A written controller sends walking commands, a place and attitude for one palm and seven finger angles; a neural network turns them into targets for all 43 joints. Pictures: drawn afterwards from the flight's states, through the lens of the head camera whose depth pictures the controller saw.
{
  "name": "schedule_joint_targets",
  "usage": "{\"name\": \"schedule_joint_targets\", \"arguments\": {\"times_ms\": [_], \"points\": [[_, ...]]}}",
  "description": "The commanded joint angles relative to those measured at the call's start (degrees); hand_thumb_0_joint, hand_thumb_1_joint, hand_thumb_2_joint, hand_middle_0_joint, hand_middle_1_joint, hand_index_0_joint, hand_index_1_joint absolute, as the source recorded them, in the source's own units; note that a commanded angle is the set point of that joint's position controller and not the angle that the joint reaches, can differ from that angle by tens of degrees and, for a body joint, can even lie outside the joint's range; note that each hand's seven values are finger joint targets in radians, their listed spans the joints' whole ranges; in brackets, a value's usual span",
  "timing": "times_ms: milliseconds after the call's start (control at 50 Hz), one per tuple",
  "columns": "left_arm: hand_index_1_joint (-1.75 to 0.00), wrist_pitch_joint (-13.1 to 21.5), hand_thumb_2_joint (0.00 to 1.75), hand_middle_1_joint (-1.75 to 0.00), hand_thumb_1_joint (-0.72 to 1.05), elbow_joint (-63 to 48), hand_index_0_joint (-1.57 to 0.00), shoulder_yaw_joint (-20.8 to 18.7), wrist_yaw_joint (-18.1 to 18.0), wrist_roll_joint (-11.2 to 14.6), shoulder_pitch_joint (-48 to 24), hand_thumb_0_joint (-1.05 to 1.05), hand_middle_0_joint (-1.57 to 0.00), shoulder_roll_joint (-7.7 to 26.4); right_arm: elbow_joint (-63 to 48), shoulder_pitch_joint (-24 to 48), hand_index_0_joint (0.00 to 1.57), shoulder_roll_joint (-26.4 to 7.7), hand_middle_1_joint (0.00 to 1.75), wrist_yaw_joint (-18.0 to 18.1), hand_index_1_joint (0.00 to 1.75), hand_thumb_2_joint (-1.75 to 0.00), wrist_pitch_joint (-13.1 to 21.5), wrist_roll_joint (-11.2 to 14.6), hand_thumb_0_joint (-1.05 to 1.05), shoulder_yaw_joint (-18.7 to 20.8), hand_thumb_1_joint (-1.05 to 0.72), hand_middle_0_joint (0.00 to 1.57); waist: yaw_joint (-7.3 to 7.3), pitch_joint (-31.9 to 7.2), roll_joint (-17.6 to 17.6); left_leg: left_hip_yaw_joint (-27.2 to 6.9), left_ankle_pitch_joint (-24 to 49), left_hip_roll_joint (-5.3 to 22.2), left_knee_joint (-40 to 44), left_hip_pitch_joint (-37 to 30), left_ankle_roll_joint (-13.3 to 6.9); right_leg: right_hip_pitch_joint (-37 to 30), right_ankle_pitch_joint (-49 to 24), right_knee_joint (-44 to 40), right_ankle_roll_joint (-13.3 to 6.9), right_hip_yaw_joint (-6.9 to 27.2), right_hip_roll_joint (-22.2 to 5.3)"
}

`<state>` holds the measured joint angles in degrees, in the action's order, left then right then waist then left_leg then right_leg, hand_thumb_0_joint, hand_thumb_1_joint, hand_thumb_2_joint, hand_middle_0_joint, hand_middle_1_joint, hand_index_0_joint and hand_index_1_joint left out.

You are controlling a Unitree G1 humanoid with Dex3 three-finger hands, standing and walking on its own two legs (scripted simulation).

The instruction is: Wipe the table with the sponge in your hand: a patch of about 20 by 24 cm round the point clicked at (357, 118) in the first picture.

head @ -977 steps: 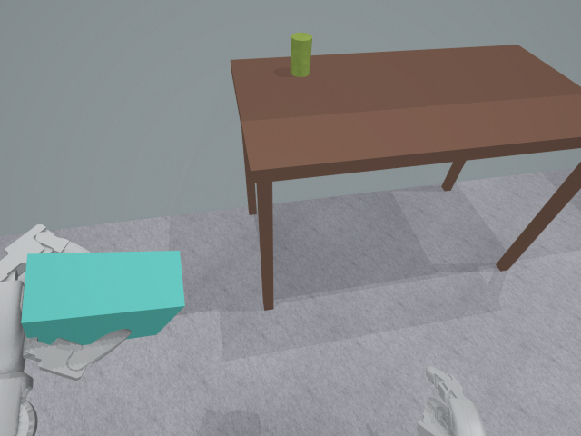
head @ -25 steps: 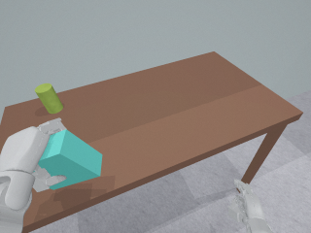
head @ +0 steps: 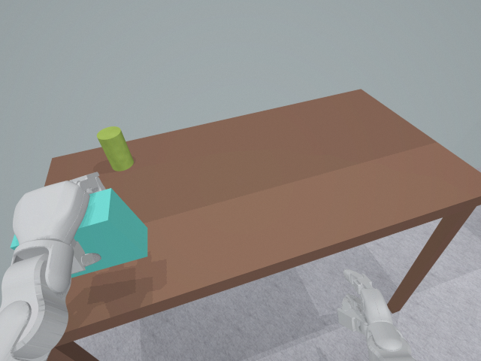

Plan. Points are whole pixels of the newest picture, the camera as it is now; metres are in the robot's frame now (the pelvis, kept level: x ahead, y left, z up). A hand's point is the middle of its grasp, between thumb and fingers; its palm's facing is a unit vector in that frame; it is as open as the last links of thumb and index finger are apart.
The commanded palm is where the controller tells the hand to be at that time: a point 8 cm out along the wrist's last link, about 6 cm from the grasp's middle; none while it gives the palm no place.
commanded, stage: turn the palm down, sponge in hand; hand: left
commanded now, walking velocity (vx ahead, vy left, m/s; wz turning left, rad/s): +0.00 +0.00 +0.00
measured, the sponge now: (96, 242) +0.24 +0.29 +0.10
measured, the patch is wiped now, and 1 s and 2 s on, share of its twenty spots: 0.00 0.00 0.00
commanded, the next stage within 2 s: move the sponge above the wiping area in 0.46 s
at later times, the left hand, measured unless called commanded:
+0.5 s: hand (68, 228) +0.22 +0.30 +0.15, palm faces +0.22 -0.08 -0.97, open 10.1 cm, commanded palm +0.18 +0.28 +0.20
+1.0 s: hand (79, 239) +0.23 +0.31 +0.11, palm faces +0.02 -0.07 -1.00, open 10.1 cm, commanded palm +0.20 +0.29 +0.18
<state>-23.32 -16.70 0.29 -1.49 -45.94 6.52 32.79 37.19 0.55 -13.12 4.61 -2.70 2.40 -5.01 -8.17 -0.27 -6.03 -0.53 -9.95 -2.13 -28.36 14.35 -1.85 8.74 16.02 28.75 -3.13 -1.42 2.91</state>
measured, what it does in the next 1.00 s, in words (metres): stands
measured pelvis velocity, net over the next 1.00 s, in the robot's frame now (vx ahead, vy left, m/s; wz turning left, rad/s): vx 0.00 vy -0.02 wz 0.01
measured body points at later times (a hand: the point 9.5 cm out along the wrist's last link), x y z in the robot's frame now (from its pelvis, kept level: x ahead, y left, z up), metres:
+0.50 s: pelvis -0.01 +0.00 +0.00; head -0.04 -0.05 +0.45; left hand +0.20 +0.30 +0.20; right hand +0.25 -0.18 -0.07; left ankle +0.06 +0.10 -0.74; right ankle +0.00 -0.09 -0.74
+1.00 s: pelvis +0.00 -0.02 +0.00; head -0.02 -0.07 +0.45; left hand +0.22 +0.31 +0.17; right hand +0.25 -0.22 -0.08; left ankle +0.06 +0.10 -0.74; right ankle +0.00 -0.09 -0.74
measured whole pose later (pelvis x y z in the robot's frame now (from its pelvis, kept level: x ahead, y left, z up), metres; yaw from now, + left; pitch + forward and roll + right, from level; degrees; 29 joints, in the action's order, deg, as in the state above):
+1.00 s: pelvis +0.00 -0.02 +0.00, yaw +0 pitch -4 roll +0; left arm -25.0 -3.2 -0.6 3.6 -48.6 3.6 31.9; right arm 39.8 -1.2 -15.8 4.6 -0.6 3.1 -3.2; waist -6.7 0.3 -7.1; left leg -1.5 -9.2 -1.6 -26.3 12.7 -0.9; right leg 7.1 15.6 27.0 -4.2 -2.1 3.6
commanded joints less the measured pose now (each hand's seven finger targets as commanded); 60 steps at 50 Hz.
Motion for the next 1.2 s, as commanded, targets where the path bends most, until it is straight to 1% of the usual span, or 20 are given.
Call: {"name": "schedule_joint_targets", "arguments": {"times_ms": [0,60,100,180,240,260,340,360,460,580,640,660,740,760,840,960,1060,1140,1160,1180], "points": [[-1.6,-4.2,1.3,-1.6,0.1,-4.9,-1.2,-6.3,-1.2,-0.8,-13.7,0.0,-1.2,7.5,-9.8,14.7,0.2,-6.1,0.3,0.3,0.3,-0.9,2.5,0.7,0.0,2.4,-0.9,0.2,1.03,-7.1,1.4,-3.6,0.7,0.9,5.8,-6.8,0.7,4.2,-2.0,-7.4,-0.5,2.8,-1.6],[-1.6,-4.5,1.3,-1.6,0.1,-6.3,-1.2,0.1,1.8,-1.4,-13.9,0.0,-1.2,2.6,-10.7,15.7,0.2,-5.5,0.3,0.4,0.3,-0.9,3.5,1.3,0.0,2.1,-0.9,0.2,2.0,-6.9,1.8,-3.7,-2.3,0.8,6.0,-7.7,0.1,5.2,-0.6,-7.4,-0.2,2.9,-1.8],[-1.6,-3.4,1.3,-1.6,0.1,-7.7,-1.2,0.0,3.1,-2.2,-14.2,0.0,-1.2,4.4,-10.7,14.8,0.2,-5.8,0.3,0.6,0.3,-0.9,4.2,1.0,0.0,2.4,-0.9,0.2,2.09,-7.7,2.3,-4.6,-4.3,1.0,6.9,-8.1,-0.3,4.7,-0.2,-7.2,0.0,2.8,-1.8],[-1.6,-0.2,1.3,-1.6,0.1,-11.8,-1.2,-6.6,2.7,-7.2,-18.2,0.0,-1.2,13.5,-10.3,14.5,0.2,-5.8,0.3,1.0,0.3,-0.9,5.2,-0.4,0.0,2.3,-0.9,0.2,0.7,-12.0,1.5,-4.8,-1.8,0.7,6.8,-9.2,-0.6,2.1,0.0,-6.0,-0.6,4.0,-1.3],[-1.6,1.8,1.3,-1.6,0.1,-13.1,-1.2,-14.7,-0.1,-10.5,-21.0,0.0,-1.2,21.9,-9.3,14.5,0.2,-6.2,0.3,1.0,0.3,-0.9,5.2,-1.4,0.0,2.5,-0.9,0.2,-1.51,-12.6,-4.2,-6.2,-2.8,0.7,7.7,-8.2,-0.7,-0.8,0.4,-5.7,-1.9,6.8,0.0],[-1.6,2.2,1.3,-1.6,0.1,-11.9,-1.2,-10.4,-0.9,-10.0,-21.8,0.0,-1.2,15.8,-9.4,14.5,0.2,-4.5,0.3,0.6,0.3,-0.9,5.6,-1.2,0.0,1.9,-0.9,0.2,-0.78,-11.8,-3.4,-5.4,-0.7,0.3,7.0,-8.7,-0.3,0.7,0.4,-5.8,-1.8,4.8,-0.5],[-1.6,1.0,1.3,-1.6,0.1,-7.4,-1.2,-13.2,-3.4,-5.9,-18.9,0.0,-1.2,15.1,-7.9,14.7,0.2,-5.4,0.3,-0.4,0.3,-0.9,5.7,-0.5,0.0,3.0,-0.9,0.2,-1.34,-9.6,-3.2,-5.8,0.6,0.3,6.7,-9.7,0.4,1.6,-1.1,-8.1,-2.5,6.8,-0.4],[-1.6,0.4,1.3,-1.6,0.1,-6.7,-1.2,-9.8,-3.2,-4.1,-18.0,0.0,-1.2,10.3,-8.2,14.6,0.2,-4.9,0.3,-0.5,0.3,-0.9,5.8,-0.2,0.0,3.0,-0.9,0.2,-0.65,-9.5,-0.5,-4.6,1.6,0.4,6.1,-9.6,0.3,1.6,-2.0,-8.2,-1.6,5.0,-1.3],[-1.6,-2.7,1.3,-1.6,0.1,-4.4,-1.2,-2.1,1.2,-2.0,-14.2,0.0,-1.2,3.9,-8.9,15.1,0.2,-5.5,0.3,-0.4,0.3,-0.9,5.2,0.8,0.0,2.7,-0.9,0.2,1.19,-5.2,1.3,-3.2,-2.3,0.1,6.8,-7.5,0.3,4.1,0.3,-9.5,-0.6,4.5,-1.9],[-1.6,-1.4,1.3,-1.6,0.1,-3.8,-1.2,-5.6,3.2,-5.9,-18.3,0.0,-1.2,11.9,-9.1,13.5,0.2,-6.3,0.3,0.9,0.3,-0.9,5.4,0.1,0.0,2.6,-0.9,0.2,1.47,-6.2,4.7,-3.0,-3.6,-0.2,6.4,-7.4,-0.4,4.4,4.6,-9.6,-0.4,5.7,-1.8],[-1.6,0.8,1.3,-1.6,0.1,-6.0,-1.2,-11.7,1.7,-9.8,-22.7,0.0,-1.2,19.7,-8.6,13.7,0.2,-6.8,0.3,0.9,0.3,-0.9,5.5,-0.7,0.0,2.8,-0.9,0.2,-0.27,-10.9,-0.5,-3.7,-1.0,-0.6,5.8,-8.8,-0.5,1.6,2.8,-8.7,-1.6,8.1,-1.1],[-1.6,2.1,1.3,-1.6,0.1,-7.9,-1.2,-9.1,1.0,-9.2,-23.4,0.0,-1.2,15.4,-9.3,13.8,0.2,-5.3,0.3,0.8,0.3,-0.9,6.1,-0.7,0.0,2.6,-0.9,0.2,-0.28,-13.1,-0.4,-3.1,2.6,-1.0,4.8,-10.1,-0.7,0.4,-0.4,-7.8,-1.4,6.1,-1.5],[-1.6,4.3,1.3,-1.6,0.1,-6.0,-1.2,-15.8,-1.7,-6.1,-17.5,0.0,-1.2,18.9,-8.0,12.2,0.2,-6.0,0.3,0.2,0.3,-0.9,6.7,-0.9,0.0,3.5,-0.9,0.2,-1.13,-11.7,-2.2,-3.6,7.0,-1.1,3.9,-11.2,-0.4,-0.1,-5.7,-9.1,-2.2,8.2,-1.1],[-1.6,3.9,1.3,-1.6,0.1,-4.6,-1.2,-12.2,-1.8,-5.3,-17.0,0.0,-1.2,13.9,-7.9,12.2,0.2,-5.2,0.3,0.0,0.3,-0.9,6.8,-0.6,0.0,3.4,-0.9,0.2,-0.27,-11.1,-1.3,-2.7,7.7,-1.1,3.4,-10.8,-0.5,0.2,-7.0,-8.9,-1.5,6.4,-1.6],[-1.6,0.1,1.3,-1.6,0.1,2.4,-1.2,-11.5,-0.7,-4.6,-14.8,0.0,-1.2,13.6,-7.1,12.3,0.2,-6.9,0.3,-0.3,0.3,-0.9,5.8,0.0,0.0,3.9,-0.9,0.2,0.42,-6.5,-0.3,-2.4,5.8,-0.8,3.7,-8.1,-0.1,2.2,-7.4,-9.3,-1.6,7.9,-1.9],[-1.6,-0.2,1.3,-1.6,0.1,2.9,-1.2,-4.9,4.8,-4.4,-16.6,0.0,-1.2,10.7,-8.5,12.1,0.2,-6.9,0.3,0.7,0.3,-0.9,5.6,0.6,0.0,3.4,-0.9,0.2,2.56,-7.8,4.8,-1.8,4.1,-1.0,3.0,-7.7,-1.2,2.6,-6.5,-8.8,0.1,5.9,-2.6],[-1.6,7.8,1.3,-1.6,0.1,-4.1,-1.2,-10.4,3.1,-5.6,-18.5,0.0,-1.2,15.5,-8.9,10.0,0.2,-5.9,0.3,1.5,0.3,-0.9,7.3,-0.5,0.0,3.7,-0.9,0.2,1.42,-14.4,2.5,-2.0,8.9,-1.6,0.9,-11.4,-1.9,0.2,-11.9,-7.3,-0.3,5.9,-2.3],[-1.6,9.8,1.3,-1.6,0.1,-4.3,-1.2,-19.1,-1.9,-6.2,-15.4,0.0,-1.2,21.5,-7.5,8.5,0.2,-6.9,0.3,0.7,0.3,-0.9,6.9,-1.2,0.0,4.6,-0.9,0.2,-0.54,-13.3,-2.2,-2.8,12.1,-1.6,1.1,-11.0,-1.1,0.0,-15.9,-7.3,-1.9,8.1,-1.3],[-1.6,9.1,1.3,-1.6,0.1,-3.4,-1.2,-15.5,-3.0,-6.0,-15.4,0.0,-1.2,16.1,-7.5,8.2,0.2,-5.8,0.3,0.3,0.3,-0.9,6.8,-1.0,0.0,4.6,-0.9,0.2,0.12,-13.6,-2.3,-2.0,13.1,-1.4,1.0,-10.6,-1.0,-0.3,-16.5,-6.6,-1.4,5.5,-1.9],[-1.6,8.2,1.3,-1.6,0.1,-1.6,-1.2,-16.6,-4.2,-6.1,-14.8,0.0,-1.2,16.7,-6.9,7.6,0.2,-6.3,0.3,-0.1,0.3,-0.9,6.5,-0.9,0.0,5.1,-0.9,0.2,0.05,-12.9,-1.9,-1.9,13.4,-1.1,1.2,-10.1,-0.7,0.3,-16.6,-6.7,-1.4,5.4,-1.7]]}}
